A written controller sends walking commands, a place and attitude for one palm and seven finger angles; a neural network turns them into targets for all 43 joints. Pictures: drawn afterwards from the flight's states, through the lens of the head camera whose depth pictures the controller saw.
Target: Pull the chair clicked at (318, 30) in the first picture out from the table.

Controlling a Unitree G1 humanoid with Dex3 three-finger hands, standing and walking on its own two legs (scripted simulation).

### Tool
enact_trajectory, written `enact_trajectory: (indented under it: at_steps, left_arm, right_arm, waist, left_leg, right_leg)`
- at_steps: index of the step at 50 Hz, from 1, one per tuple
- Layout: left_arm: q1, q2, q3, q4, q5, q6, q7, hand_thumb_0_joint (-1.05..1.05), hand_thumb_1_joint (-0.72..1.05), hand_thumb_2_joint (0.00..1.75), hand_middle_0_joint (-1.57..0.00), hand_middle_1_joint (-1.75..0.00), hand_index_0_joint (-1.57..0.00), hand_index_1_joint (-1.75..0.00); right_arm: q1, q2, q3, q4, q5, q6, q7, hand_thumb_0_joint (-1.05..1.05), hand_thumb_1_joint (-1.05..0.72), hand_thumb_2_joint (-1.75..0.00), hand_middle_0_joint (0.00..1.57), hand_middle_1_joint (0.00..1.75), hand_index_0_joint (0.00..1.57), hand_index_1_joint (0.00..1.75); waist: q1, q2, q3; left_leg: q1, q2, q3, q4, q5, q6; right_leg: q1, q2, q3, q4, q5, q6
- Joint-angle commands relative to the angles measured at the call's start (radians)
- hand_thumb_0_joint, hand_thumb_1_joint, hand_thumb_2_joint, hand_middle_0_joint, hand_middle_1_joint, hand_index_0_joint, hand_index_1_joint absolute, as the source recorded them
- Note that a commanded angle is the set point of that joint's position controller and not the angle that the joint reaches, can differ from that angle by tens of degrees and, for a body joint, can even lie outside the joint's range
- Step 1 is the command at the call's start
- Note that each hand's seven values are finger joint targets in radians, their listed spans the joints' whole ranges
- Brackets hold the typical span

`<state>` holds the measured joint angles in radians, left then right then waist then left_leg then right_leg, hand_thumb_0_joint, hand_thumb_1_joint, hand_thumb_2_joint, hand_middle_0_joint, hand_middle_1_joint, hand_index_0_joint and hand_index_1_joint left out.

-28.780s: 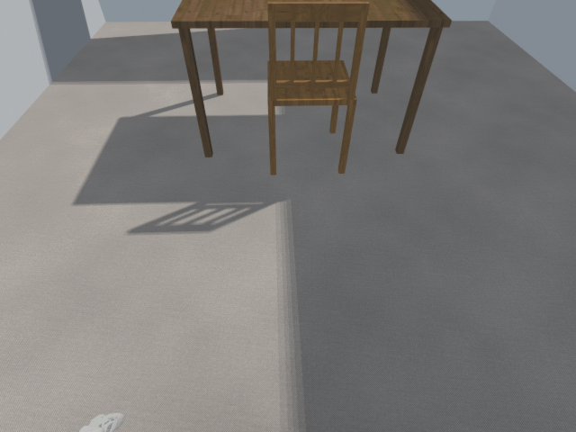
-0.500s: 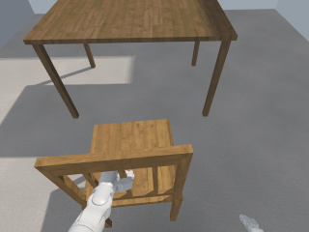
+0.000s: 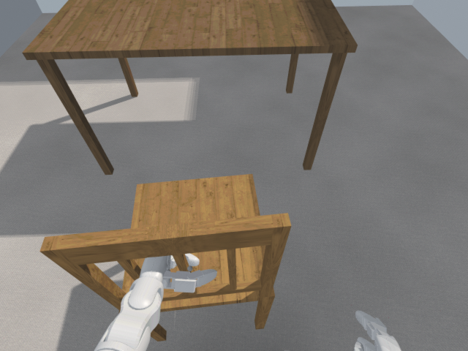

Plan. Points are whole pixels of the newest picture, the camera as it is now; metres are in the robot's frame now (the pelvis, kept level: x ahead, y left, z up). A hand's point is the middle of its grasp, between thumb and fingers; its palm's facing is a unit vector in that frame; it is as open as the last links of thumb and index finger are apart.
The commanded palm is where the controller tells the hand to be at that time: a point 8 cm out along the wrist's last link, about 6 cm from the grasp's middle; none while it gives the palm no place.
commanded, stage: open the thumb and straighten the fingers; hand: left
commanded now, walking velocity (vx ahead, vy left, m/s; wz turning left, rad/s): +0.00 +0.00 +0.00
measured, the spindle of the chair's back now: (186, 272) +0.29 +0.11 -0.11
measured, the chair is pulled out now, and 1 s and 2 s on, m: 0.64 0.64 0.64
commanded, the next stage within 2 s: draw the fingers out of the gap in 0.46 s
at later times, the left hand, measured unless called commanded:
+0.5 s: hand (183, 264) +0.28 +0.10 -0.05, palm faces -0.12 -0.99 -0.12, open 17.2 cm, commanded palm +0.26 +0.15 -0.02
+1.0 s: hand (174, 308) +0.21 +0.11 -0.04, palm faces -0.09 -0.99 -0.12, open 17.5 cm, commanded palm +0.19 +0.16 -0.02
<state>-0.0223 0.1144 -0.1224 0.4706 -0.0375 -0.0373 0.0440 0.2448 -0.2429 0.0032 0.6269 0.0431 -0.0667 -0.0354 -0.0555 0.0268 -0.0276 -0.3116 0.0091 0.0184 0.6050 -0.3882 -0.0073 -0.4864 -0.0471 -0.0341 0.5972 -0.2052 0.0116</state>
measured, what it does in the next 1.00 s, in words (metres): stands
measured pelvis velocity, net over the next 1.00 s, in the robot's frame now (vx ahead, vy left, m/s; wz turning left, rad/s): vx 0.02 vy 0.01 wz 0.05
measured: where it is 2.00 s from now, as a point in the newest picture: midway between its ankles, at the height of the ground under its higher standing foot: outside the picture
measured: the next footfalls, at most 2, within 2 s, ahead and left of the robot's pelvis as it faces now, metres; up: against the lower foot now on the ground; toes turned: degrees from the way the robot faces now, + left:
none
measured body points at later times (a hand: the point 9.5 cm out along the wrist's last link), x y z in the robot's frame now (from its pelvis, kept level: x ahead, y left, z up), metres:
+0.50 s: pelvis +0.01 +0.00 -0.02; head +0.05 -0.02 +0.43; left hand +0.28 +0.15 -0.03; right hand +0.16 -0.25 -0.11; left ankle -0.05 +0.12 -0.73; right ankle +0.06 -0.13 -0.73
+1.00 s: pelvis +0.02 +0.01 -0.03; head +0.06 +0.00 +0.42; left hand +0.21 +0.16 -0.03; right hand +0.20 -0.22 -0.10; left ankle -0.05 +0.12 -0.73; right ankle +0.06 -0.13 -0.73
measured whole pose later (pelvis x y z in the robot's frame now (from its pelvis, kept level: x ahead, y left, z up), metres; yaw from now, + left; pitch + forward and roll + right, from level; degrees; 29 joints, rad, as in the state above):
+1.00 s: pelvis +0.02 +0.01 -0.03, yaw +3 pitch +10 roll -1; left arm 0.43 0.15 -0.20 -0.12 0.01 0.17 0.04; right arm 0.25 -0.24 0.02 0.47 0.03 -0.13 -0.07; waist -0.03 0.05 -0.11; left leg -0.50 -0.01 -0.03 0.87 -0.54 0.00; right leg -0.65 -0.08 -0.07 0.84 -0.36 0.03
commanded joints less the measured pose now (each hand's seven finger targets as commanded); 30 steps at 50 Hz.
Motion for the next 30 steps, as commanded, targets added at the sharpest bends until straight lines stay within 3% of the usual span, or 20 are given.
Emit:
enact_trajectory:
  at_steps: [1,2,8,11,12,13,16,19,20,24,27,28,30]
  left_arm:
    - [-0.246,0.101,0.069,-0.237,-0.012,-0.008,0.004,0.0,-0.55,0.2,-0.38,-1.09,-0.38,-1.09]
    - [-0.259,0.105,0.078,-0.236,-0.014,0.0,0.004,0.0,-0.55,0.2,-0.35,-1.01,-0.35,-1.01]
    - [-0.249,0.062,0.048,-0.274,-0.027,0.026,-0.015,0.0,-0.55,0.2,-0.2,-0.58,-0.2,-0.58]
    - [-0.217,0.077,0.06,-0.29,-0.024,0.037,-0.022,0.0,-0.55,0.2,-0.13,-0.36,-0.13,-0.36]
    - [-0.215,0.147,0.121,-0.293,-0.021,0.038,-0.018,0.0,-0.55,0.2,-0.1,-0.29,-0.1,-0.29]
    - [-0.19,0.107,0.084,-0.306,-0.014,0.041,-0.025,0.0,-0.55,0.2,-0.07,-0.22,-0.07,-0.22]
    - [-0.22,0.086,0.055,-0.334,-0.008,0.056,-0.028,0.0,-0.55,0.2,0.0,0.0,0.0,0.0]
    - [-0.14,0.107,0.083,-0.344,-0.013,0.075,-0.03,0.0,-0.55,0.2,0.0,0.0,0.0,0.0]
    - [-0.153,0.105,0.077,-0.358,-0.014,0.079,-0.031,0.0,-0.55,0.2,0.0,0.0,0.0,0.0]
    - [-0.086,0.086,0.057,-0.397,-0.007,0.093,-0.034,0.0,-0.55,0.2,0.0,0.0,0.0,0.0]
    - [-0.102,0.086,0.042,-0.446,-0.006,0.104,-0.032,0.0,-0.55,0.2,0.0,0.0,0.0,0.0]
    - [-0.095,0.146,0.102,-0.426,-0.007,0.109,-0.028,0.0,-0.55,0.2,0.0,0.0,0.0,0.0]
    - [-0.003,0.108,0.069,-0.449,-0.001,0.116,-0.036,0.0,-0.55,0.2,0.0,0.0,0.0,0.0]
  right_arm:
    - [-0.054,-0.12,-0.036,-0.148,0.002,-0.067,-0.018,0.0,-0.9,-0.9,0.2,0.3,0.2,0.3]
    - [-0.045,-0.122,-0.035,-0.147,0.001,-0.069,-0.022,0.0,-0.9,-0.9,0.2,0.3,0.2,0.3]
    - [-0.033,-0.123,-0.036,-0.158,-0.001,-0.095,-0.032,0.0,-0.9,-0.9,0.2,0.3,0.2,0.3]
    - [-0.03,-0.128,-0.038,-0.165,-0.003,-0.102,-0.035,0.0,-0.9,-0.9,0.2,0.3,0.2,0.3]
    - [-0.021,-0.134,-0.04,-0.162,-0.004,-0.101,-0.037,0.0,-0.9,-0.9,0.2,0.3,0.2,0.3]
    - [-0.028,-0.127,-0.036,-0.169,-0.005,-0.101,-0.036,0.0,-0.9,-0.9,0.2,0.3,0.2,0.3]
    - [-0.024,-0.126,-0.036,-0.175,-0.006,-0.103,-0.035,0.0,-0.9,-0.9,0.2,0.3,0.2,0.3]
    - [-0.023,-0.126,-0.036,-0.185,-0.007,-0.103,-0.035,0.0,-0.9,-0.9,0.2,0.3,0.2,0.3]
    - [-0.026,-0.127,-0.033,-0.187,-0.006,-0.1,-0.035,0.0,-0.9,-0.9,0.2,0.3,0.2,0.3]
    - [-0.028,-0.125,-0.035,-0.202,-0.008,-0.101,-0.033,0.0,-0.9,-0.9,0.2,0.3,0.2,0.3]
    - [-0.028,-0.125,-0.034,-0.208,-0.009,-0.101,-0.035,0.0,-0.9,-0.9,0.2,0.3,0.2,0.3]
    - [-0.022,-0.131,-0.036,-0.203,-0.009,-0.097,-0.038,0.0,-0.9,-0.9,0.2,0.3,0.2,0.3]
    - [-0.031,-0.124,-0.034,-0.221,-0.009,-0.095,-0.035,0.0,-0.9,-0.9,0.2,0.3,0.2,0.3]
  waist:
    - [0.002,-0.08,-0.237]
    - [-0.001,-0.099,-0.236]
    - [-0.001,-0.077,-0.273]
    - [0.004,-0.084,-0.276]
    - [0.009,-0.099,-0.28]
    - [0.01,-0.077,-0.276]
    - [-0.004,-0.062,-0.267]
    - [0.009,-0.067,-0.29]
    - [0.002,-0.087,-0.281]
    - [0.008,-0.067,-0.286]
    - [-0.003,-0.047,-0.295]
    - [0.001,-0.078,-0.289]
    - [0.014,-0.065,-0.29]
  left_leg:
    - [-0.143,0.009,0.017,-0.09,0.146,0.022]
    - [-0.155,0.006,0.013,-0.084,0.138,0.023]
    - [-0.161,0.0,0.009,-0.044,0.17,0.02]
    - [-0.172,-0.001,0.005,-0.028,0.19,0.02]
    - [-0.185,-0.002,0.007,-0.023,0.183,0.021]
    - [-0.183,-0.004,0.009,-0.022,0.188,0.02]
    - [-0.179,-0.003,0.005,-0.004,0.202,0.021]
    - [-0.193,-0.005,0.009,0.012,0.209,0.02]
    - [-0.202,-0.006,0.005,0.015,0.206,0.02]
    - [-0.197,-0.003,0.001,0.029,0.244,0.017]
    - [-0.188,-0.005,-0.001,0.044,0.254,0.018]
    - [-0.206,-0.005,0.0,0.049,0.239,0.019]
    - [-0.21,-0.007,-0.002,0.051,0.246,0.017]
  right_leg:
    - [0.26,-0.008,-0.001,-0.029,0.075,-0.014]
    - [0.252,-0.006,-0.004,-0.019,0.062,-0.012]
    - [0.232,-0.005,-0.011,0.021,0.093,-0.012]
    - [0.229,-0.004,-0.014,0.035,0.12,-0.015]
    - [0.237,-0.006,-0.008,0.039,0.113,-0.012]
    - [0.23,-0.006,-0.012,0.047,0.117,-0.013]
    - [0.202,-0.006,-0.017,0.054,0.131,-0.016]
    - [0.223,-0.008,-0.014,0.065,0.147,-0.012]
    - [0.22,-0.009,-0.016,0.067,0.149,-0.012]
    - [0.212,-0.01,-0.027,0.089,0.187,-0.017]
    - [0.199,-0.011,-0.026,0.094,0.202,-0.017]
    - [0.201,-0.01,-0.025,0.095,0.189,-0.014]
    - [0.2,-0.012,-0.03,0.106,0.187,-0.018]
